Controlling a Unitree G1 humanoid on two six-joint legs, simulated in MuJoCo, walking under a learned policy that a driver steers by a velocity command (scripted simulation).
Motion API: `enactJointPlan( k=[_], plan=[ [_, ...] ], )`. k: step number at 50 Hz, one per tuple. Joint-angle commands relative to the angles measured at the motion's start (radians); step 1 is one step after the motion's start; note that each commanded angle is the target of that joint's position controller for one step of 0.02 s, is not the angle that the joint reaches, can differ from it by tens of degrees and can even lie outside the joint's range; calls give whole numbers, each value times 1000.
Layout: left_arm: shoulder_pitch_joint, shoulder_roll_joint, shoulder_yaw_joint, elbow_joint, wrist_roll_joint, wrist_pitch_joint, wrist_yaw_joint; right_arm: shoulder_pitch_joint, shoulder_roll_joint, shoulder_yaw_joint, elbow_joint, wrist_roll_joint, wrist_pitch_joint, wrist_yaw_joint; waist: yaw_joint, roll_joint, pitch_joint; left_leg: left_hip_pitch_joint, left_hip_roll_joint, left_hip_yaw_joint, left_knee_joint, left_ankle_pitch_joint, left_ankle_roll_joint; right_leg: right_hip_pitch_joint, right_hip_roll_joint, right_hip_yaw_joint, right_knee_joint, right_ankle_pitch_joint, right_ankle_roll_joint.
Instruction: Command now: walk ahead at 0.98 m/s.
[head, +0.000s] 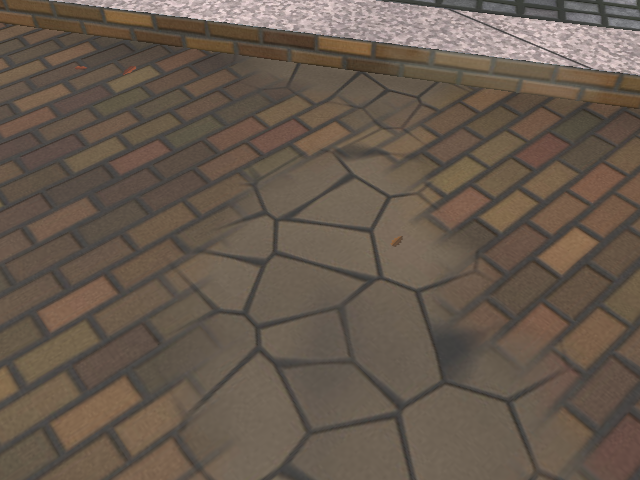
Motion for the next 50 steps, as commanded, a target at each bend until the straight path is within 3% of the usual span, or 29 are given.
enactJointPlan(
  k=[1, 4, 7, 10, 12, 13, 14, 15, 16, 17, 18, 19, 20, 21, 22, 23, 25, 28, 30, 32, 33, 34, 35, 37, 39, 43, 46, 48, 50],
  plan=[
    [-77, 146, 21, -79, -6, -42, 2, 17, -59, -9, -5, 6, -3, 21, -68, -45, 92, 224, -32, 70, -37, 233, 10, -244, -240, 113, -224, 373, -65],
    [42, 95, 4, -17, 2, -44, 35, -126, -89, -23, -42, -2, -40, 18, -22, -22, 120, -10, 7, -10, -280, 448, 56, 83, -251, 121, -74, 346, -52],
    [58, 103, -2, -6, 14, -24, 44, -247, -42, -13, -61, -2, -34, 26, 58, 20, 152, 119, -44, 72, -435, 481, 42, 58, -246, 111, -25, 300, -54],
    [92, 130, -11, 33, 35, -10, 66, -239, -68, -22, -55, -20, -38, 2, 80, -8, 167, 94, -97, 113, -522, 336, 35, 232, -244, 126, 168, 631, -35],
    [89, 146, -14, 53, 38, 11, 81, 1, -86, -32, 33, -21, -44, -25, -13, -46, 53, 299, -102, 110, -569, 320, 45, 274, -246, 138, 506, 852, -43],
    [55, 142, -14, 57, 46, 27, 89, 205, -127, -53, 100, -13, -43, -36, -110, -63, -30, 508, -78, 94, -540, 304, 60, 193, -248, 148, 753, 883, -61],
    [-64, 171, -2, 35, 33, 25, 82, 466, -162, -74, 166, -21, -41, -42, -269, -6, -131, 815, -63, 107, -579, 378, 88, 4, -172, 98, 1105, 816, -44],
    [-131, 68, -10, 3, 37, 14, 71, 529, -225, -88, 209, -58, -34, -37, -257, 141, -86, 1086, 80, -30, -401, 412, 139, -487, -25, 92, 1578, -288, -42],
    [-52, 41, -20, -59, -35, -15, 86, 567, -236, -77, 192, -49, -40, -35, -169, 254, -271, 1470, 281, -249, -32, 997, 160, -820, -47, 283, 1606, -431, -39],
    [-66, 95, -25, -63, -72, -16, 89, 547, -234, -94, 198, -23, -37, -37, -218, 149, -414, 1577, 352, -462, -179, 593, 317, -1007, -81, 268, 1587, -288, -15],
    [-162, 109, -31, -84, -20, -4, 84, 487, -191, -92, 202, -16, -37, -54, -182, 28, -288, 1339, 327, -509, -402, 73, 324, -1037, -154, 216, 1449, -199, -6],
    [-256, 114, -25, -77, 24, 4, 63, 385, -120, -72, 197, -22, -34, -59, -149, -97, -113, 1042, 248, -443, -520, -80, 273, -962, -169, 160, 1391, -181, 5],
    [-228, 96, -26, -76, 59, 18, 42, 405, -133, -68, 208, -42, -48, -60, -109, -56, -47, 894, 300, -471, -486, -5, 315, -945, -175, 182, 1399, -231, 6],
    [-302, 74, -23, -96, 74, 21, 25, 437, -38, -37, 246, -13, -64, -54, -76, -167, 44, 730, 228, -373, -489, 16, 221, -911, -233, 249, 1216, -124, 11],
    [-379, 1, -44, -165, 52, 36, 0, 329, -56, -31, 243, 18, -73, -57, 18, -77, 148, 427, 168, -228, -645, -108, 153, -759, -267, 216, 935, -65, 42],
    [-417, -7, -56, -184, 50, 36, -17, 242, -78, -34, 224, 15, -83, -56, 36, -1, 200, 233, 88, -124, -729, -97, 118, -593, -261, 176, 781, 32, 55],
    [-330, -8, -61, -152, 37, 26, -41, 170, -92, -35, 194, 22, -103, -46, 80, 28, 156, 86, 26, 44, -701, 100, 95, -274, -223, 78, 550, 350, 44],
    [-429, 51, -45, -164, 28, 30, -29, 272, -144, -43, 222, 54, -110, -31, 23, -10, 138, 430, 45, 121, -727, 450, 70, -338, -153, -14, 441, 406, -32],
    [-405, 81, -35, -163, 39, 20, -23, 334, -172, -44, 227, 29, -83, -46, 26, 51, 72, 655, 65, 168, -505, 863, 20, -348, -76, -73, 399, 298, -77],
    [-65, 156, 10, -66, 35, 25, -16, 289, -197, -49, 207, -10, -41, -69, 198, 76, -109, 620, 61, 190, -5, 857, 9, -9, -14, -60, 385, 177, -128],
    [57, 230, 46, -40, 25, 41, 0, 274, -177, -48, 196, -14, -35, -68, 233, -34, -157, 438, -36, 202, 432, 354, -14, 157, -111, 136, 348, 9, -178],
    [-20, 319, 68, -58, 27, 68, 5, 369, -63, -22, 117, 15, -56, -42, 63, -395, -257, 27, -209, 95, 800, -496, -75, 406, -368, 768, 140, -144, -354],
    [-69, 300, 72, -78, 19, 76, 7, 240, -132, -20, 46, 18, -78, -49, 89, -248, -225, -164, -171, -43, 780, -451, -50, 431, -394, 970, -38, -266, -361],
    [-125, 188, 53, -56, 28, 64, 15, 175, -117, -12, 48, 13, -90, -47, 6, 28, 4, -118, -67, -53, 566, -348, -28, 137, -363, 717, -39, -10, -256],
    [-192, 107, 19, -63, 25, 31, 20, 217, -75, -1, 74, -13, -44, -47, -85, 69, 54, 76, -26, -38, 468, -369, -53, -125, -318, 491, -2, 558, -207],
    [-194, 121, 8, -41, 6, -15, 11, 152, -37, 7, 54, 11, -2, -28, -101, -30, 76, 221, -63, 55, 128, -209, -50, -256, -186, 145, -67, 1031, -67],
    [-170, 88, -3, -28, -4, -28, 16, 42, -5, 23, 37, 22, -24, -23, -35, -69, 74, 292, -122, 138, -209, 149, -20, -202, -140, 36, -50, 919, 3],
    [-164, 113, 0, -38, -4, -32, 33, 61, -45, 12, 57, 19, -30, -15, -32, -70, 12, 338, -178, 179, -287, 257, -6, -93, -152, 1, 33, 952, 38],
    [-213, 154, 11, -67, -7, -27, 60, 205, -97, -12, 103, -1, -29, -10, -100, -115, -73, 490, -236, 178, -291, 205, 11, -74, -184, -13, 237, 1040, 89]
  ],
)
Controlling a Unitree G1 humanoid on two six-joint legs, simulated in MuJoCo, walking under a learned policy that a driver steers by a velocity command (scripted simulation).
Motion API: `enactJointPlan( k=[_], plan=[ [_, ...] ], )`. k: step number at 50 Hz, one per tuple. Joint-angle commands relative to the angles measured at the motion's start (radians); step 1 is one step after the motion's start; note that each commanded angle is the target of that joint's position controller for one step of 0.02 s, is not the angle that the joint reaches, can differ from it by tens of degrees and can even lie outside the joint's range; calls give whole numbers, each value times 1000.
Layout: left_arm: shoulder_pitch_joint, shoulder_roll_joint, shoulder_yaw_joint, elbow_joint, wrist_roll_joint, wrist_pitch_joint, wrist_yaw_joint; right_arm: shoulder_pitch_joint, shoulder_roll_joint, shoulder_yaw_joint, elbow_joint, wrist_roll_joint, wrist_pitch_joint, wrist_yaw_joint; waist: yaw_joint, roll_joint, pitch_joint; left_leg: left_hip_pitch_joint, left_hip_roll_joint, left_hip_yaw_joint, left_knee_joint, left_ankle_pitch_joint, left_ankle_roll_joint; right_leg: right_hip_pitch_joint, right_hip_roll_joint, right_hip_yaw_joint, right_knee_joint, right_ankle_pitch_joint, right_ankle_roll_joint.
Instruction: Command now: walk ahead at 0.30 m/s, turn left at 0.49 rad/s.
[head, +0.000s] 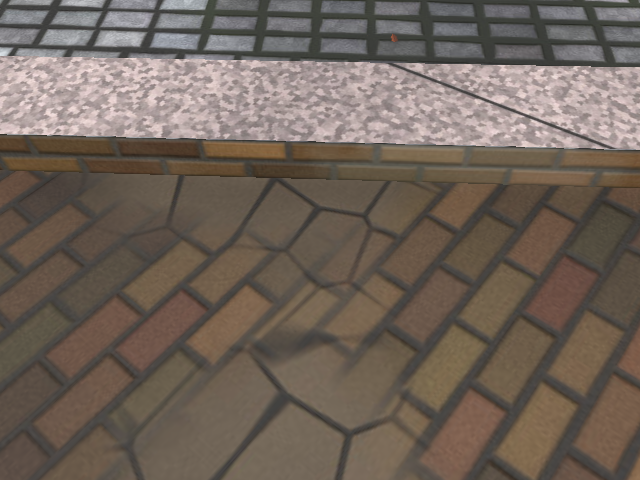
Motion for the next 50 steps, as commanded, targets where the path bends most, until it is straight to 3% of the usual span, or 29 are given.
enactJointPlan(
  k=[1, 2, 3, 4, 5, 6, 7, 8, 10, 11, 13, 16, 19, 22, 26, 29, 31, 32, 33, 34, 35, 36, 38, 39, 41, 44, 50],
  plan=[
    [-97, 186, 40, -87, -3, -6, 39, 348, -146, -54, 73, -20, 1, 4, -171, -142, -215, 548, -126, 54, -4, 26, 41, -213, -205, -27, 372, 1095, 102],
    [-190, 215, 53, -113, -10, 4, 45, 498, -178, -74, 112, -23, 3, -1, -282, -108, -225, 636, -68, -18, -105, 97, 102, -286, -162, -53, 706, 882, 127],
    [-212, 162, 52, -136, 12, 12, 40, 500, -198, -87, 119, 9, 13, -19, -270, 136, -206, 750, 55, -177, -106, 650, 150, -500, 27, -108, 1096, -98, 150],
    [31, 82, 29, -163, 6, 28, 43, 424, -268, -91, 90, -2, 10, -17, -77, 180, -312, 874, 277, -528, -12, 1283, 315, -669, 32, 62, 1338, -266, 169],
    [99, 88, 15, -168, 18, 39, 42, 352, -275, -109, 40, 16, 22, -20, -78, 88, -474, 952, 360, -672, -81, 1064, 415, -720, -27, 184, 1376, -186, 158],
    [84, 104, 8, -173, 18, 51, 37, 214, -228, -106, -23, 16, 42, -42, -38, 2, -415, 811, 357, -735, -171, 574, 433, -754, -72, 203, 1330, -112, 142],
    [-45, 153, 20, -194, 51, 64, 31, 187, -152, -87, -38, 23, 59, -48, -48, -147, -304, 639, 265, -693, -239, 257, 376, -739, -109, 195, 1208, -105, 144],
    [-120, 153, 23, -222, 61, 80, 25, 195, -138, -80, -33, 18, 66, -49, -44, -173, -234, 530, 196, -624, -262, 162, 325, -711, -117, 190, 1105, -105, 146],
    [-159, 127, 13, -253, 59, 125, 26, 245, -160, -84, -13, 15, 68, -44, -39, -140, -167, 388, 124, -533, -264, 207, 238, -635, -129, 170, 927, -89, 152],
    [-160, 106, 5, -262, 56, 138, 31, 254, -184, -92, -12, 11, 68, -41, -37, -115, -176, 368, 91, -512, -250, 241, 202, -612, -124, 162, 879, -65, 155],
    [-174, 105, 0, -282, 48, 151, 35, 245, -219, -107, -33, 10, 74, -42, -41, -56, -220, 384, 55, -520, -233, 194, 124, -612, -116, 168, 802, -17, 158],
    [-244, 137, 7, -313, 40, 167, 35, 234, -234, -121, -60, 24, 98, -50, -65, 25, -222, 425, 17, -586, -263, -118, 33, -658, -106, 197, 708, 41, 166],
    [-315, 154, 11, -333, 34, 167, 33, 245, -237, -132, -73, 25, 122, -51, -103, 71, -175, 473, 1, -667, -306, -399, 14, -704, -98, 224, 622, 60, 168],
    [-352, 160, 9, -341, 26, 148, 34, 259, -243, -142, -79, 17, 131, -49, -127, 89, -150, 527, 3, -724, -299, -435, 33, -709, -82, 243, 537, 48, 154],
    [-353, 174, 7, -346, 13, 122, 36, 240, -259, -149, -95, 4, 133, -41, -126, 105, -149, 526, 5, -781, -254, -338, 68, -613, -45, 251, 414, 8, 120],
    [-251, 190, 10, -312, 6, 113, 35, 195, -235, -131, -109, -2, 134, -37, -100, 126, -185, 483, 15, -735, -225, -191, 66, -444, -51, 210, 301, 9, 94],
    [-188, 185, 9, -291, 9, 112, 36, 176, -212, -110, -104, 0, 139, -44, -72, 107, -188, 415, 1, -720, -212, -231, 42, -282, -70, 192, 127, 108, 72],
    [-194, 177, 6, -289, 16, 112, 38, 192, -188, -95, -92, 4, 138, -51, -70, 57, -179, 367, -27, -696, -190, -373, 16, -202, -95, 223, 12, 167, 53],
    [-256, 183, -4, -309, 31, 112, 41, 250, -140, -75, -73, 4, 135, -55, -102, -105, -173, 330, -88, -602, -82, -611, -32, -172, -221, 380, -106, 136, 31],
    [-293, 193, -24, -340, 42, 115, 37, 282, -119, -62, -67, 8, 133, -58, -116, -196, -180, 320, -173, -423, 25, -685, -70, -211, -413, 602, -166, 201, -18],
    [-256, 209, -20, -292, 52, 120, 25, 238, -201, -82, -60, 4, 138, -62, -108, -194, -128, 376, -154, -343, 50, -659, -70, -363, -419, 672, -164, 265, -107],
    [-264, 208, -13, -281, 32, 121, 12, 200, -218, -83, -65, -5, 136, -60, -116, -175, -94, 374, -110, -300, 61, -583, -72, -363, -361, 643, -143, 233, -97],
    [-200, 302, 31, -267, 17, 134, 0, 124, -242, -86, -78, -7, 130, -55, -76, -197, -81, 266, -145, -228, 183, -584, -87, -289, -267, 599, -81, 234, -55],
    [-165, 320, 43, -263, 11, 139, -2, 118, -242, -84, -82, -8, 131, -52, -71, -192, -77, 203, -143, -213, 252, -616, -102, -249, -262, 618, -63, 298, -55],
    [-119, 312, 57, -257, 1, 142, -9, 93, -213, -71, -91, -3, 132, -57, -65, -166, -93, 140, -131, -208, 316, -637, -119, -192, -240, 626, -35, 375, -46],
    [-70, 292, 73, -251, 0, 146, -9, 33, -191, -58, -113, 8, 131, -70, -41, -192, -135, 99, -125, -205, 314, -637, -127, -110, -200, 645, -16, 406, -37],
    [-30, 297, 106, -249, 6, 162, -4, -19, -196, -46, -142, 21, 111, -76, -16, -196, -186, 138, -130, -225, 194, -620, -107, -75, -190, 748, -8, 380, -51]
  ],
)
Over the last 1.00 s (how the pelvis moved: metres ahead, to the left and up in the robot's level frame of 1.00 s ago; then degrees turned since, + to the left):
0.98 -0.06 -0.14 -10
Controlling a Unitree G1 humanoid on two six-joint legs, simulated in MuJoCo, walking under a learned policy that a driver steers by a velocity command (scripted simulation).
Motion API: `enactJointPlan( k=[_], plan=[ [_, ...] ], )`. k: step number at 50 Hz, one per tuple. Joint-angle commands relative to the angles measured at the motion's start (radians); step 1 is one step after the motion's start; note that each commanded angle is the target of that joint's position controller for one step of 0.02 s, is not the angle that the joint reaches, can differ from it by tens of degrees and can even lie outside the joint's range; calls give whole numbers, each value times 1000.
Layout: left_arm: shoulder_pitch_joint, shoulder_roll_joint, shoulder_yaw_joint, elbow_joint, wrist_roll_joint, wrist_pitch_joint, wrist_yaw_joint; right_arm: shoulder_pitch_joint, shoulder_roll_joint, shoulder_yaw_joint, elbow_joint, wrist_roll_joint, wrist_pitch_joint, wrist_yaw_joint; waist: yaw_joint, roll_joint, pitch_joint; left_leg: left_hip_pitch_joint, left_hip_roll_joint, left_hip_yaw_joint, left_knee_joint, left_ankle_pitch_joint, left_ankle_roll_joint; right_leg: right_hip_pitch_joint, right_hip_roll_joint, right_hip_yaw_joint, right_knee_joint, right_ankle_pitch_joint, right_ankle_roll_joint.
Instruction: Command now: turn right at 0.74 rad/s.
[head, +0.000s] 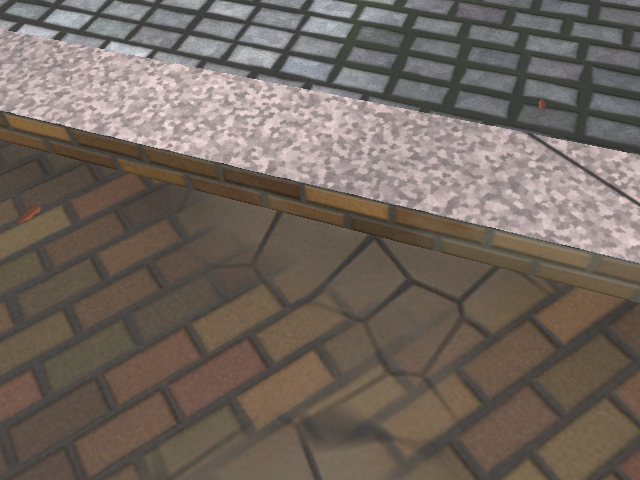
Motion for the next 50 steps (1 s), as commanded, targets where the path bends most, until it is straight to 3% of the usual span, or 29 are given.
enactJointPlan(
  k=[1, 5, 6, 7, 8, 9, 10, 11, 13, 15, 17, 19, 20, 21, 23, 26, 28, 29, 30, 31, 32, 33, 34, 36, 40, 43, 45, 47, 50],
  plan=[
    [18, 200, 66, -56, 6, -1, 3, -10, -91, -15, -74, 5, -26, -6, -11, -173, -146, -105, -24, 6, -68, 10, 15, 253, -222, 331, -58, 144, -108],
    [-64, 200, 72, -82, 15, 6, -9, 58, -101, -13, -64, 8, -40, -16, -48, -179, -134, 121, -35, 4, -274, 77, 42, 80, -182, 368, -77, 20, -58],
    [-98, 194, 70, -91, 13, 7, -10, 95, -104, -14, -55, 6, -45, -23, -74, -175, -121, 224, -25, 6, -393, 144, 48, -1, -147, 358, -74, -76, -22],
    [-96, 169, 64, -93, 7, 3, -9, 111, -127, -21, -49, 3, -49, -34, -79, -119, -115, 347, 35, -19, -524, 210, 61, -108, -85, 305, -37, -280, 30],
    [-9, 110, 50, -87, 1, -4, -5, 87, -197, -34, -71, 0, -46, -45, -29, 58, -158, 443, 247, -219, -611, 44, 105, -201, 11, 149, 166, -480, 81],
    [22, 106, 51, -96, 4, -8, 4, -11, -254, -36, -118, -16, -41, -39, -19, 176, -146, 361, 474, -456, -665, -28, 200, -301, 100, -95, 452, -504, 96],
    [-42, 206, 66, -92, 29, -6, 6, -19, -194, -30, -101, -29, -36, -30, -22, 69, -79, 208, 467, -371, -657, 76, 251, -287, -20, -151, 585, -396, 102],
    [-43, 200, 69, -89, 35, 0, -4, -41, -134, -15, -103, -26, -36, -25, -2, 50, -46, 141, 399, -246, -616, 191, 242, -246, -47, -170, 667, -334, 91],
    [5, 162, 57, -62, 33, 19, -25, -37, -92, -1, -108, -22, -38, -17, 5, 73, -37, 121, 296, -85, -567, 365, 218, -233, -56, -209, 811, -272, 88],
    [-19, 141, 42, -65, 19, 22, -31, 57, -89, 0, -81, -22, -43, -8, -26, 88, -43, 169, 280, -57, -519, 572, 237, -248, -47, -221, 818, -287, 94],
    [-70, 102, 21, -71, 17, 23, -20, 139, -84, 2, -42, -18, -53, 1, -60, 105, -42, 249, 280, -76, -485, 678, 247, -263, -34, -183, 705, -304, 95],
    [-85, 59, -6, -56, 19, 30, -6, 139, -49, 21, -13, -15, -65, 9, -46, 132, -57, 283, 256, -88, -478, 666, 225, -182, -66, -194, 474, -304, 92],
    [-104, 59, -12, -57, 22, 34, 0, 130, -71, 15, -6, -11, -63, 13, -40, 168, -52, 286, 239, -101, -474, 654, 220, -145, -92, -281, 380, -326, 97],
    [-141, 67, -13, -63, 17, 34, 11, 156, -117, -3, 0, -12, -57, 20, -65, 195, -42, 278, 229, -128, -453, 683, 222, -116, -77, -325, 328, -358, 96],
    [-165, 85, -12, -73, 0, 31, 31, 216, -173, -31, 21, -13, -44, 35, -80, 210, -48, 309, 244, -204, -407, 844, 232, -112, -51, -328, 277, -350, 88],
    [-146, 88, -18, -80, -14, 7, 47, 207, -168, -48, 29, -4, -39, 38, -52, 183, -100, 358, 266, -308, -376, 922, 231, -71, -64, -286, 151, -295, 64],
    [-66, 82, -23, -61, -6, -18, 57, 130, -145, -54, 11, 8, -30, 34, 9, 145, -130, 220, 215, -289, -323, 786, 168, 152, -105, -272, -65, -102, 38],
    [-30, 131, -11, -53, 15, -28, 67, 120, -98, -45, -5, 21, -30, 32, 15, 55, -159, 42, 158, -223, -225, 545, 109, 342, -229, -194, -114, -17, 5],
    [-80, 202, -1, -76, 19, -23, 73, 199, 8, -24, -24, 21, -29, 31, -40, -214, -156, -181, 21, -24, -18, -13, 56, 459, -501, 33, -113, 281, -79],
    [-98, 190, 0, -84, 12, -12, 63, 217, -85, -48, -8, -5, -16, 15, -25, -213, -132, -186, 18, 89, 164, -213, 52, 302, -588, 24, -66, 497, -191],
    [-135, 107, -21, -104, 11, -11, 55, 232, -115, -64, 17, -13, -1, 14, -56, -124, -87, -173, 64, 82, 267, -168, 49, 253, -539, -59, -72, 504, -193],
    [-185, 58, -36, -119, 12, -12, 53, 240, -104, -70, 35, -17, 12, 22, -77, -102, -43, -174, 76, 85, 324, -102, 40, 206, -469, -153, -73, 457, -159],
    [-213, 44, -43, -133, 20, -11, 56, 249, -99, -74, 41, -16, 24, 35, -90, -120, -32, -180, 79, 98, 360, -43, 25, 195, -411, -227, -72, 435, -124],
    [-187, 62, -38, -129, 26, -16, 65, 235, -79, -69, 29, -11, 36, 62, -77, -174, -35, -203, 88, 132, 380, 18, -5, 210, -374, -312, -60, 495, -116],
    [-110, 82, -25, -112, 31, -23, 60, 132, -50, -58, -35, -6, 41, 88, -28, -158, -32, -252, 115, 166, 276, 53, -23, 280, -419, -352, -55, 471, -143],
    [-97, 100, -15, -108, 35, -32, 49, 79, -29, -50, -83, -6, 45, 102, -18, -153, -34, -218, 134, 190, 165, 61, -5, 280, -451, -393, -39, 467, -147],
    [-49, 128, -1, -104, 44, -46, 31, 7, -40, -49, -126, -8, 48, 120, 20, -154, -61, -193, 156, 206, 110, 66, 25, 282, -492, -364, -129, 27, -142],
    [-36, 158, 13, -105, 49, -60, 21, -76, -60, -55, -169, -11, 52, 145, 40, -153, -20, -231, 171, 212, 72, 49, 47, 291, -527, -308, -229, -383, -132],
    [25, 170, 24, -80, 48, -75, 8, -168, -47, -50, -209, -17, 42, 159, 62, -78, 39, -268, 173, 206, -4, 7, 85, 333, -557, -299, -275, -450, -121]
  ],
)
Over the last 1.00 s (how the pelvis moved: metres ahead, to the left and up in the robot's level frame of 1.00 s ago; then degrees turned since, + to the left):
0.23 -0.06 0.01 18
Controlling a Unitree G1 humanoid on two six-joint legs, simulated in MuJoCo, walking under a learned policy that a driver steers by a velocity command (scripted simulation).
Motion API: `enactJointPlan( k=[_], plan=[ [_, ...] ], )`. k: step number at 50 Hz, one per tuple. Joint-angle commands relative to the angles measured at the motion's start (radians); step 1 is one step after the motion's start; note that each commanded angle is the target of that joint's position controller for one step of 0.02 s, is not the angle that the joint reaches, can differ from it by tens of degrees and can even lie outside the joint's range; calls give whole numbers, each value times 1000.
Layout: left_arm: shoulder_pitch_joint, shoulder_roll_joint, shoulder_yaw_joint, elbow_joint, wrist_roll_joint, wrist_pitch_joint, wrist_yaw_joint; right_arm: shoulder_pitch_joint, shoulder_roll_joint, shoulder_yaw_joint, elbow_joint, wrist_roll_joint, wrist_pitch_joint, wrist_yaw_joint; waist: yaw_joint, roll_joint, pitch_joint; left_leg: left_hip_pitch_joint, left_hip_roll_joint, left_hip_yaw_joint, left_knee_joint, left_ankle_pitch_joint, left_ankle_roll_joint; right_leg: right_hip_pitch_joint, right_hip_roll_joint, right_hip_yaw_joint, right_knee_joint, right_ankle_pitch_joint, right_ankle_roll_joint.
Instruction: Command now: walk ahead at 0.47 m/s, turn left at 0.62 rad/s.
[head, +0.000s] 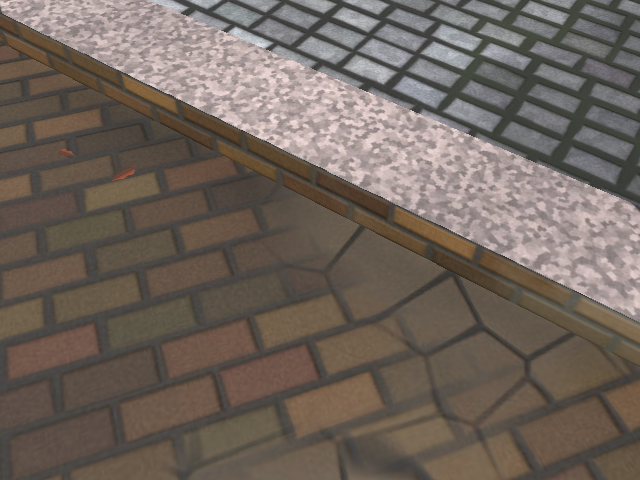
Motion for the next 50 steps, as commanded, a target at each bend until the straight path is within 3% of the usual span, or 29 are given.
enactJointPlan(
  k=[1, 3, 5, 6, 7, 8, 10, 12, 13, 17, 21, 24, 26, 27, 28, 29, 30, 31, 32, 33, 36, 39, 41, 44, 46, 47, 48, 49, 50],
  plan=[
    [85, 173, 53, -15, -1, -26, -14, -202, -57, -5, -143, -11, -36, 9, 59, -45, 50, -170, -1, -11, -101, -55, 51, 96, -334, 312, -279, -183, -158],
    [78, 154, 46, 16, -6, -30, -28, -126, -31, 9, -107, -22, -65, -11, 12, -55, 56, 0, -47, 15, -227, -73, 93, 7, -302, 251, -266, -46, -160],
    [12, 140, 32, 34, -40, -31, -30, 155, -44, 1, 1, -44, -103, -39, -157, 16, -22, 474, -122, 59, -439, 118, 122, -233, -204, 101, 17, 362, -143],
    [-41, 100, 12, 3, -43, -40, -33, 412, -141, -34, 85, -63, -114, -65, -286, 170, -188, 832, 24, -136, -485, -40, 147, -468, -103, 35, 365, 302, -110],
    [-98, 11, -10, -78, -41, -47, -46, 473, -283, -56, 72, -53, -131, -87, -291, 406, -233, 947, 339, -601, -649, -367, 195, -793, 62, 134, 693, -243, -80],
    [-136, 91, 14, -57, -42, -40, -33, 358, -224, -39, 39, -57, -135, -107, -266, 138, -95, 771, 362, -568, -643, -252, 177, -884, 64, 370, 817, -127, -93],
    [-26, 109, 28, -2, -58, -42, -55, 218, -110, 1, 40, -32, -143, -114, -123, 93, 2, 600, 240, -273, -641, -5, 85, -793, -9, 376, 782, 62, -92],
    [46, 83, 27, 54, -24, -11, -66, 157, -66, 19, 32, -15, -163, -114, -68, 120, 5, 508, 170, -123, -671, 129, 23, -737, -25, 326, 826, 136, -67],
    [48, 66, 24, 54, -27, -2, -75, 176, -58, 22, 39, -13, -177, -111, -65, 129, 9, 464, 170, -89, -689, 192, 11, -722, -26, 318, 855, 169, -61],
    [-75, 29, 16, 18, -50, 3, -90, 219, -42, 23, 92, -12, -218, -98, -48, 76, 115, 385, 120, 69, -774, 459, -28, -780, -1, 268, 790, 316, -62],
    [-196, -1, -8, -48, -37, 0, -97, 277, -15, 40, 152, -9, -224, -116, -35, 72, 132, 448, 109, 189, -755, 872, -32, -778, 20, 136, 613, 332, -104],
    [-173, 18, -15, -62, -39, 10, -98, 274, -87, 32, 159, -8, -222, -153, 26, 109, 38, 463, 136, 230, -609, 1507, -52, -492, 116, 28, 444, 307, -155],
    [47, 87, 9, -11, -36, 25, -87, 216, -162, 9, 141, -17, -201, -178, 160, 158, -91, 489, 183, 207, -323, 1742, -49, -259, 162, 47, 429, 208, -194],
    [261, 139, 35, 52, -33, 28, -75, 147, -191, -2, 115, -27, -186, -179, 261, 154, -176, 412, 200, 177, -58, 1723, -34, -56, 167, 101, 417, 121, -234],
    [445, 193, 68, 107, -41, 18, -59, 73, -201, -13, 95, -20, -173, -166, 355, 74, -221, 250, 124, 168, 381, 1320, -12, 162, 126, 219, 260, 127, -307],
    [328, 193, 82, 114, -75, 18, -39, -7, -52, 23, 77, -29, -183, -129, 263, -180, -99, -87, -115, 119, 773, 58, 14, 217, 81, 359, 201, 83, -319],
    [180, 275, 80, 61, -33, 12, -44, 108, 38, 57, -42, -20, -212, -119, 48, -211, -158, -417, -135, -70, 966, -84, -27, 332, -89, 837, 165, 207, -483],
    [184, 248, 86, 39, -35, 11, -36, 75, -24, 61, -83, -29, -242, -109, 85, -105, -231, -510, -104, -205, 895, -45, -22, 354, -197, 1110, -93, -157, -534],
    [172, 164, 68, 51, -24, 5, -24, 67, -75, 56, -74, -30, -258, -102, 31, 47, -70, -500, -42, -205, 748, 25, -9, 172, -197, 1092, -210, -291, -467],
    [118, 137, 59, 53, -19, -8, -21, 55, -87, 52, -68, -40, -251, -102, -29, 112, 8, -430, -1, -194, 635, 50, -18, 10, -156, 1003, -226, -248, -412],
    [58, 137, 44, 43, -34, -61, -16, 45, -61, 72, -74, -72, -181, -99, -102, 129, 100, -251, 68, -147, 404, 73, -70, -335, -17, 773, -267, -52, -355],
    [76, 143, 51, 45, -45, -87, -23, -113, -32, 89, -142, -46, -175, -86, -48, 80, 106, -113, 62, -65, 78, 282, -93, -435, 93, 607, -252, 291, -299],
    [100, 167, 65, 50, -53, -84, -29, -191, 8, 103, -175, -18, -177, -87, 8, 15, 50, -14, 12, -39, -141, 435, -80, -382, 110, 592, -228, 442, -251],
    [127, 190, 78, 51, -52, -82, -32, -200, -27, 91, -188, -11, -185, -103, 40, -46, -30, 47, -46, -51, -303, 489, -50, -171, 76, 618, -115, 717, -199],
    [96, 217, 86, 45, -35, -87, -25, -2, -101, 55, -135, -8, -193, -125, -62, -79, -200, 268, -91, -86, -296, 368, -27, -72, 63, 634, 144, 970, -152],
    [7, 241, 91, 22, -33, -91, -28, 214, -151, 31, -82, -4, -198, -138, -206, -67, -292, 484, -70, -92, -315, 305, -19, -154, 94, 621, 378, 925, -134],
    [-62, 167, 72, -4, -34, -105, -29, 455, -212, -3, -12, -21, -202, -158, -308, -1, -376, 746, 23, -144, -280, 173, -11, -338, 145, 574, 661, 672, -124],
    [-86, -36, 15, -63, -41, -112, -21, 519, -248, -8, 13, -72, -206, -165, -266, 264, -358, 872, 308, -473, -370, -13, 1, -622, 209, 503, 964, -184, -124],
    [82, -4, 0, -107, -77, -98, -19, 322, -272, -21, -28, -76, -203, -152, -82, 451, -459, 824, 435, -956, -584, -196, 94, -737, 178, 440, 1067, -116, -121]
  ],
)
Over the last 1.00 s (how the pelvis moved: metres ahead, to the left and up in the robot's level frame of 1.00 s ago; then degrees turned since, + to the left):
0.03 0.02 -0.01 13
